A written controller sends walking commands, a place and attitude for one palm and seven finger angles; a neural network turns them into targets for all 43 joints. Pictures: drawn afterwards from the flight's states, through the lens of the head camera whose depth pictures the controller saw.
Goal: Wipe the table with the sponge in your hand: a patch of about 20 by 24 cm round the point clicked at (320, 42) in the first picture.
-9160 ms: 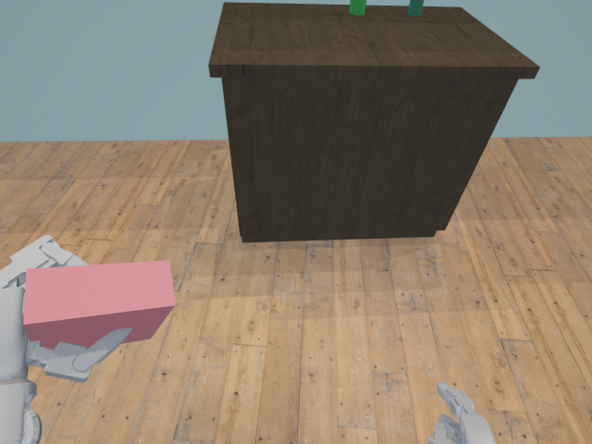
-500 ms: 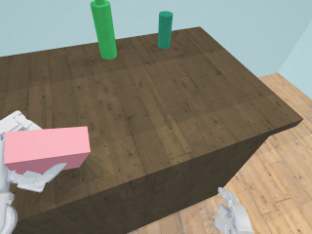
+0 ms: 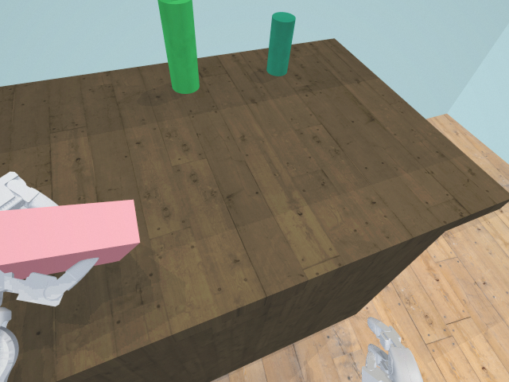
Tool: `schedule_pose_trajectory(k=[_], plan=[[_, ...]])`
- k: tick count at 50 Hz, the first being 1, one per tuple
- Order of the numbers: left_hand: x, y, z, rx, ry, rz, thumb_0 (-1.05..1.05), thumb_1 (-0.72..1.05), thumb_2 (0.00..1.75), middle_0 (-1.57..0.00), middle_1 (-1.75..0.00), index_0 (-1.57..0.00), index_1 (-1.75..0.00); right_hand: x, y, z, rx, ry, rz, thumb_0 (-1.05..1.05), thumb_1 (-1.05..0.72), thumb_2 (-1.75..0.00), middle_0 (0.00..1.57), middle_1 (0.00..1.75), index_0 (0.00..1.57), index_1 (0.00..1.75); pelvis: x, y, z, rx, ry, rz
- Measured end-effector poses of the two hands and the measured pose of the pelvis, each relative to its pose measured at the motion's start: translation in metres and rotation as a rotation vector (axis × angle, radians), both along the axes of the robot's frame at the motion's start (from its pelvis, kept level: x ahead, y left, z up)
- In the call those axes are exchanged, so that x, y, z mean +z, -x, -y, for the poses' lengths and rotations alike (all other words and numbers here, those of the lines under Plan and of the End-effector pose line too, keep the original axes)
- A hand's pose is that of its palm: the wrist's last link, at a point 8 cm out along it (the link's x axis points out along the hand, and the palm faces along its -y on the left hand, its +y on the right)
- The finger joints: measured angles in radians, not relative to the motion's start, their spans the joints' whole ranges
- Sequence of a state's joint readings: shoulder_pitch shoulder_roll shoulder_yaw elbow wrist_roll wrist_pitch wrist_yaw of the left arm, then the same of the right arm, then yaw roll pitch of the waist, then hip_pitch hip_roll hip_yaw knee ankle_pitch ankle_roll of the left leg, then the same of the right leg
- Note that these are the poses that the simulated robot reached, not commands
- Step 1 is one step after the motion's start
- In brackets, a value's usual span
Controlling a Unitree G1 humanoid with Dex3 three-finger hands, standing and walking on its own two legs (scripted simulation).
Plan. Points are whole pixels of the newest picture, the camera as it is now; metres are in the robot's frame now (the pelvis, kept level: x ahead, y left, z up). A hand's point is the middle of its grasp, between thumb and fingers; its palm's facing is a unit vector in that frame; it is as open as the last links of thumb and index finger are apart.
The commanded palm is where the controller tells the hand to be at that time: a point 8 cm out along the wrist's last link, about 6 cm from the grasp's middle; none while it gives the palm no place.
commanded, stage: come to a stop and stand still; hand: left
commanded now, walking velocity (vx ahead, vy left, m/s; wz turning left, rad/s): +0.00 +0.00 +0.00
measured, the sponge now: (89, 239) +0.24 +0.22 +0.15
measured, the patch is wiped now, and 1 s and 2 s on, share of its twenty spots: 0.00 0.00 0.00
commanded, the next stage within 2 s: look again from close up in 0.26 s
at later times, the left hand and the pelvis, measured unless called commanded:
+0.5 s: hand (50, 237) +0.23 +0.26 +0.16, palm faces +0.43 -0.83 -0.36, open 8.9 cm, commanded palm +0.16 +0.28 +0.18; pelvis +0.01 +0.00 +0.00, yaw +1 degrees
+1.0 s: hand (62, 244) +0.22 +0.24 +0.17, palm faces +0.42 -0.81 -0.40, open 8.9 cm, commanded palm +0.15 +0.26 +0.18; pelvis +0.00 -0.02 +0.00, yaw +1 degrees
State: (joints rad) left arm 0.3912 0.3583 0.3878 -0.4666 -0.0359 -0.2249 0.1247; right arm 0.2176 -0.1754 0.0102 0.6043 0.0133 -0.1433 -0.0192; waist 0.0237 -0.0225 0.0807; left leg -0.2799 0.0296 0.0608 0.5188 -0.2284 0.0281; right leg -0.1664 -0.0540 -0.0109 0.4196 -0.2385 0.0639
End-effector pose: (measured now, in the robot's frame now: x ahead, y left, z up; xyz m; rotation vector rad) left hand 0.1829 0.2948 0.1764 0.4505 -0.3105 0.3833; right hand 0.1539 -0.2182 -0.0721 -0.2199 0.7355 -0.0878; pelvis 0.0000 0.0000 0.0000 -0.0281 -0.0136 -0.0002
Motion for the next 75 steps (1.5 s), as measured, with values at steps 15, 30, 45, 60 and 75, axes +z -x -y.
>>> schedule_pose_trajectory(k=[15,30,45,60,75], plan=[[-0.001,-0.004,0.0,0.01,0.015,-0.022,-0.02,-0.41,1.07,-0.84,-1.43,-0.84,-1.44,0.011,-0.051,-0.015,0.064,-0.011,0.058,0.01,-0.9,-0.9,0.2,0.3,0.2,0.3,0.001,-0.008,-0.002,0.012,0.001,0.0],[0.001,-0.003,0.003,0.031,0.006,-0.035,-0.01,-0.4,1.07,-0.83,-1.45,-0.84,-1.45,0.006,-0.032,0.006,0.009,0.017,0.0,0.01,-0.9,-0.9,0.2,0.3,0.2,0.3,0.002,-0.009,0.002,0.02,0.001,0.0],[0.004,-0.001,0.01,0.03,-0.01,-0.051,0.0,-0.4,1.07,-0.83,-1.45,-0.83,-1.45,0.0,-0.024,0.008,-0.004,-0.011,-0.021,0.01,-0.9,-0.9,0.2,0.3,0.2,0.3,0.003,-0.006,0.009,0.015,-0.006,0.0],[0.01,0.026,0.052,-0.045,-0.06,-0.042,0.0,-0.4,1.07,-0.83,-1.45,-0.84,-1.45,-0.005,-0.014,0.034,0.025,-0.016,0.008,0.01,-0.9,-0.9,0.2,0.3,0.2,0.3,-0.004,0.023,0.039,0.013,0.015,-0.019],[0.013,0.062,0.07,-0.078,-0.128,-0.012,0.0,-0.4,1.07,-0.84,-1.44,-0.84,-1.44,-0.017,0.047,0.065,-0.009,0.018,-0.043,0.01,-0.9,-0.9,0.2,0.3,0.2,0.3,-0.012,0.055,0.06,0.018,0.005,-0.018]])
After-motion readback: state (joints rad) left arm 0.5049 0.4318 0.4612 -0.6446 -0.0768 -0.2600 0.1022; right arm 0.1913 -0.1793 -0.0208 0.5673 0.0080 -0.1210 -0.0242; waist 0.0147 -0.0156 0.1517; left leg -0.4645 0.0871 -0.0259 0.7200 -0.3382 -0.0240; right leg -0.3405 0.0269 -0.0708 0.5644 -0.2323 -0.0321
